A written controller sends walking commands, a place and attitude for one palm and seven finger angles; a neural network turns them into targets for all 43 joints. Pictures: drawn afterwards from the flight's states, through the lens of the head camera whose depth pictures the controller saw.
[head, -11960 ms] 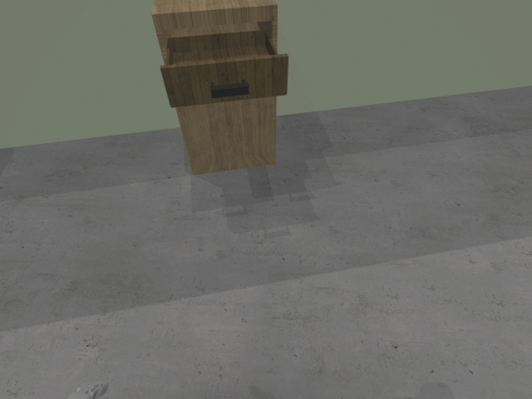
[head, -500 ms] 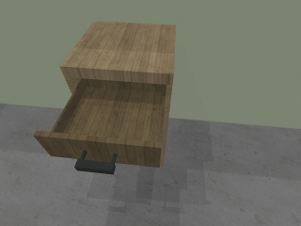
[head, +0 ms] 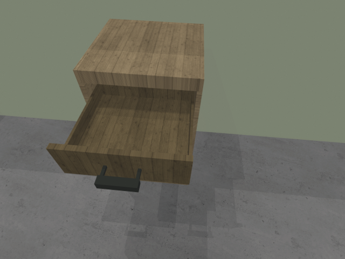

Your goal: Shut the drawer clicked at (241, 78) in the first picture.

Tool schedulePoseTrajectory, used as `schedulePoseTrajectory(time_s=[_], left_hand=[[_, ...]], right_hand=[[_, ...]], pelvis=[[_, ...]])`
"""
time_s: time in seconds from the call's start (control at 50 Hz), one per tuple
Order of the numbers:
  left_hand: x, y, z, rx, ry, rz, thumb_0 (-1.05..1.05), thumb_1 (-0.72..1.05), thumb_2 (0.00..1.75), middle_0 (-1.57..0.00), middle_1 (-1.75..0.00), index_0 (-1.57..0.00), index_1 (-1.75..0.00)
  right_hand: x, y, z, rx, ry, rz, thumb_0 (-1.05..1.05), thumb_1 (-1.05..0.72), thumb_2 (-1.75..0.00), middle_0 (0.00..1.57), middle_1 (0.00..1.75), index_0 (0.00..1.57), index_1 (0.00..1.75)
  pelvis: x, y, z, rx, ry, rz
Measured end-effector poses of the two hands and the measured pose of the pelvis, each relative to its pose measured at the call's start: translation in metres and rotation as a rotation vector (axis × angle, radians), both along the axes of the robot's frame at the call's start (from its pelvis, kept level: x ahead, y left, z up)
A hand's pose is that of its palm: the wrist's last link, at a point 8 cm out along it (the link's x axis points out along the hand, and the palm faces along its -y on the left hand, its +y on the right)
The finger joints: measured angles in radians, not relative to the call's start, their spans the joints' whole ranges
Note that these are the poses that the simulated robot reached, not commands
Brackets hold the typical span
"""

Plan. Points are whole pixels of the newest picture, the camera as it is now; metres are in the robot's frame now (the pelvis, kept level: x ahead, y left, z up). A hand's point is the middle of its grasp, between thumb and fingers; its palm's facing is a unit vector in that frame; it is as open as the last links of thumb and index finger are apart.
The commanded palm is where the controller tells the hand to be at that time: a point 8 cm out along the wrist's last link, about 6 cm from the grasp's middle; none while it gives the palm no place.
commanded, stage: come to a stop and stand still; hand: left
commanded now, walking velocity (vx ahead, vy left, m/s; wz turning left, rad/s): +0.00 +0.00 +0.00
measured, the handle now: (119, 176) +0.35 +0.18 -0.08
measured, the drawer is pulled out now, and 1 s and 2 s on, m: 0.30 0.30 0.30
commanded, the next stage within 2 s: look again from close up in 0.02 s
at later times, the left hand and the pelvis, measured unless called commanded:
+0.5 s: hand out of the picture +0.00 +0.16 -0.17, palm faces +0.04 -0.98 -0.17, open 7.4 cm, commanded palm none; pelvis +0.01 +0.00 +0.00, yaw +0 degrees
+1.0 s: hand (122, 232) +0.18 +0.12 -0.01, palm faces -0.04 -1.00 -0.01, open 6.5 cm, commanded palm +0.12 +0.20 -0.05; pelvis -0.04 -0.03 -0.05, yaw +0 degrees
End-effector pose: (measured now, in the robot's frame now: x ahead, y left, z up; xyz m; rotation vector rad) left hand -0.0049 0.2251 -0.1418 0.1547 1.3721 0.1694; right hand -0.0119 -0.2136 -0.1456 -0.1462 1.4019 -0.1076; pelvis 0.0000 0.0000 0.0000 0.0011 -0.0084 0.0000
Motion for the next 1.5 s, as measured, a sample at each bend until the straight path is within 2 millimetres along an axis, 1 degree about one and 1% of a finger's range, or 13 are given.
schedulePoseTrajectory(time_s=[0.18, 0.46, 0.7, 0.72, 0.82, 0.88, 0.92, 0.96, 1.02, 1.14, 1.24, 1.38, 1.5], left_hand=[[-0.006, -0.006, -0.002, -0.018, 0.041, 0.015, 0.0, 0.91, 0.9, -0.2, -0.3, -0.19, -0.3], [0.0, -0.019, -0.003, -0.039, 0.037, 0.022, 0.0, 0.91, 0.9, -0.2, -0.3, -0.2, -0.3], [-0.002, -0.021, 0.001, -0.015, 0.033, 0.017, 0.0, 0.91, 0.9, -0.2, -0.3, -0.19, -0.3], [0.006, -0.02, 0.006, -0.015, -0.017, 0.057, 0.01, 0.91, 0.9, -0.2, -0.3, -0.2, -0.3], [0.093, 0.002, 0.082, 0.099, -0.601, 0.062, 0.04, 0.97, 0.9, -0.23, -0.33, -0.22, -0.33], [0.144, -0.006, 0.122, 0.062, -0.947, -0.003, 0.03, 0.96, 0.9, -0.26, -0.36, -0.25, -0.37], [0.165, -0.019, 0.135, -0.015, -1.149, -0.058, 0.02, 0.95, 0.9, -0.28, -0.39, -0.28, -0.4], [0.171, -0.034, 0.138, -0.107, -1.3, -0.132, 0.02, 0.94, 0.9, -0.31, -0.43, -0.31, -0.43], [0.161, -0.049, 0.123, -0.194, -1.377, -0.229, 0.01, 0.93, 0.9, -0.37, -0.49, -0.37, -0.49], [0.117, -0.037, 0.088, -0.15, -1.261, -0.13, 0.01, 0.91, 0.9, -0.49, -0.61, -0.49, -0.62], [0.104, -0.019, 0.105, -0.048, -1.336, -0.132, 0.02, 0.9, 0.9, -0.59, -0.72, -0.59, -0.73], [0.136, -0.022, 0.11, -0.16, -1.302, -0.241, 0.01, 0.9, 0.9, -0.73, -0.87, -0.73, -0.88], [0.151, -0.016, 0.117, -0.157, -1.26, -0.202, 0.02, 0.9, 0.9, -0.85, -1.0, -0.84, -1.01]], right_hand=[[0.004, 0.005, -0.001, 0.002, 0.017, -0.008, 0.01, -0.91, -0.9, 0.2, 0.3, 0.2, 0.3], [0.019, -0.004, 0.002, -0.018, -0.005, -0.005, 0.01, -0.92, -0.9, 0.2, 0.3, 0.2, 0.3], [0.016, -0.009, 0.0, -0.006, 0.006, -0.004, 0.01, -0.92, -0.9, 0.2, 0.3, 0.2, 0.3], [0.018, -0.012, 0.001, -0.013, -0.02, -0.007, 0.01, -0.92, -0.9, 0.2, 0.3, 0.2, 0.3], [0.058, -0.037, 0.014, -0.062, -0.373, 0.008, 0.02, -0.93, -0.9, 0.2, 0.3, 0.2, 0.3], [0.092, -0.054, 0.021, -0.091, -0.551, 0.047, 0.02, -0.92, -0.9, 0.2, 0.3, 0.2, 0.3], [0.116, -0.065, 0.028, -0.112, -0.663, 0.064, 0.02, -0.92, -0.9, 0.2, 0.3, 0.2, 0.3], [0.138, -0.073, 0.037, -0.128, -0.769, 0.082, 0.02, -0.92, -0.9, 0.2, 0.3, 0.2, 0.3], [0.166, -0.081, 0.047, -0.141, -0.897, 0.107, 0.02, -0.91, -0.9, 0.2, 0.3, 0.2, 0.3], [0.198, -0.074, 0.049, -0.134, -0.992, 0.143, 0.01, -0.91, -0.9, 0.2, 0.3, 0.2, 0.3], [0.192, -0.053, 0.025, -0.08, -0.937, 0.178, 0.01, -0.91, -0.9, 0.2, 0.3, 0.2, 0.3], [0.145, -0.033, -0.012, -0.015, -0.772, 0.135, 0.01, -0.9, -0.9, 0.2, 0.3, 0.2, 0.3], [0.109, -0.039, -0.014, -0.051, -0.677, 0.05, 0.02, -0.9, -0.9, 0.21, 0.3, 0.2, 0.3]], pelvis=[[0.007, 0.002, 0.001, 0.003, -0.004, 0.0], [0.012, -0.001, 0.002, 0.008, -0.011, 0.0], [0.011, -0.008, 0.003, 0.006, -0.006, 0.003], [0.01, -0.008, 0.002, 0.003, -0.003, 0.004], [-0.001, -0.013, -0.005, 0.024, 0.022, 0.02], [-0.013, -0.016, -0.015, 0.012, 0.074, 0.033], [-0.022, -0.021, -0.026, 0.012, 0.12, 0.02], [-0.029, -0.026, -0.039, 0.014, 0.158, 0.007], [-0.037, -0.033, -0.058, 0.018, 0.19, -0.004], [-0.045, -0.042, -0.081, 0.009, 0.199, 0.011], [-0.049, -0.046, -0.088, -0.022, 0.208, 0.032], [-0.053, -0.04, -0.085, -0.035, 0.217, 0.032], [-0.047, -0.03, -0.073, -0.024, 0.218, 0.013]])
